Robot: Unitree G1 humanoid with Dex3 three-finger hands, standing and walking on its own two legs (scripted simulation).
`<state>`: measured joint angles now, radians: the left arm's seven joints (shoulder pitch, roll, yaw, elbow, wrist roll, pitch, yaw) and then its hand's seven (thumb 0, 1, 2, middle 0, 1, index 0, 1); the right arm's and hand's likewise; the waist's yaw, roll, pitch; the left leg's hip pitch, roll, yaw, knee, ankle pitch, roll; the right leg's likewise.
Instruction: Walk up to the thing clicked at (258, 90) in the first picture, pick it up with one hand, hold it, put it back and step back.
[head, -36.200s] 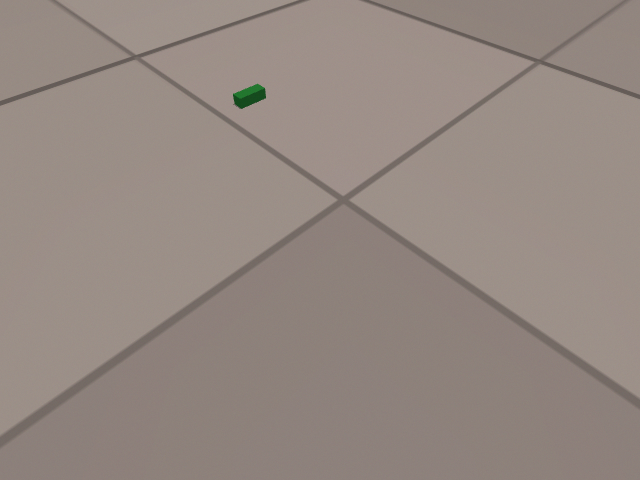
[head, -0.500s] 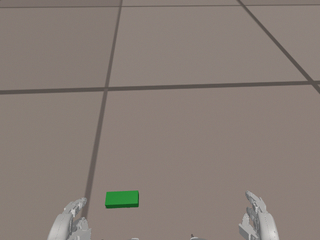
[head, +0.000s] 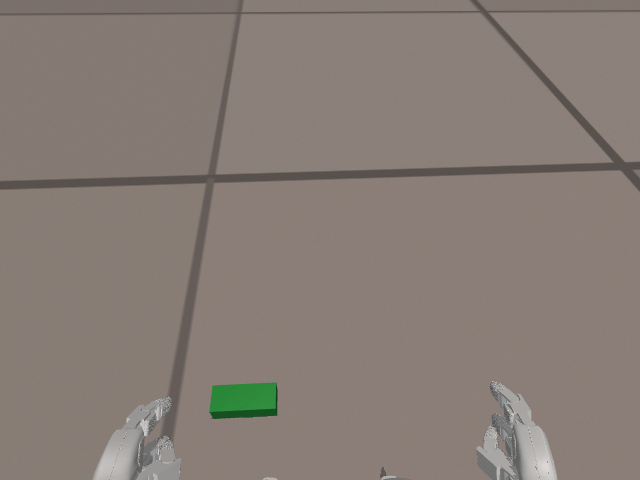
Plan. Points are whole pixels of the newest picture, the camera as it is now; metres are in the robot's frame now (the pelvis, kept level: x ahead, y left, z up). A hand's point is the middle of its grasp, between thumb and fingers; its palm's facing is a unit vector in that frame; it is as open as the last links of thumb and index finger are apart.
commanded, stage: home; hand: left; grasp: from above
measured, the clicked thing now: (245, 400) +0.44 +0.21 -0.68
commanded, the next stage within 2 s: stand in 0.22 s
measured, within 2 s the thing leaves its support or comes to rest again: neither
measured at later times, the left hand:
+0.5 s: hand out of the picture +0.15 +0.22 -0.09, palm faces +0.01 -0.95 -0.31, open 7.4 cm
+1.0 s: hand out of the picture +0.03 +0.24 -0.10, palm faces +0.03 -0.95 -0.31, open 7.4 cm
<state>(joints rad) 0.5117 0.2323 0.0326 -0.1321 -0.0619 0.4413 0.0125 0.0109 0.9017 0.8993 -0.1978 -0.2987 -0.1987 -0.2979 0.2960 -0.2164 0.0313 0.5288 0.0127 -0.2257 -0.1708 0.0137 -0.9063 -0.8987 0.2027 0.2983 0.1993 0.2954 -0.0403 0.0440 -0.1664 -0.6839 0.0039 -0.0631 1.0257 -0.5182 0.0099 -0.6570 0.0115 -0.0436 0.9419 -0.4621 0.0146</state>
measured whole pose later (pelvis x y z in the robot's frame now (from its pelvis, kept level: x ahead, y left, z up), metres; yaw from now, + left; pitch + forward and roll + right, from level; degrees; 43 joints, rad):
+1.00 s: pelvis -0.01 +0.02 +0.06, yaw -1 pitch -5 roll +0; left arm 0.20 0.27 0.04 1.08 0.03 0.02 0.03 0.01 0.90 0.90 -0.20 -0.30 -0.20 -0.30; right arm 0.18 -0.26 -0.05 1.08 -0.03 0.00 -0.02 0.01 -0.91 -0.90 0.20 0.30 0.20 0.30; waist 0.02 0.00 0.06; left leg -0.11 -0.05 0.00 0.41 -0.22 0.04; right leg -0.13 -0.05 0.02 0.42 -0.20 0.05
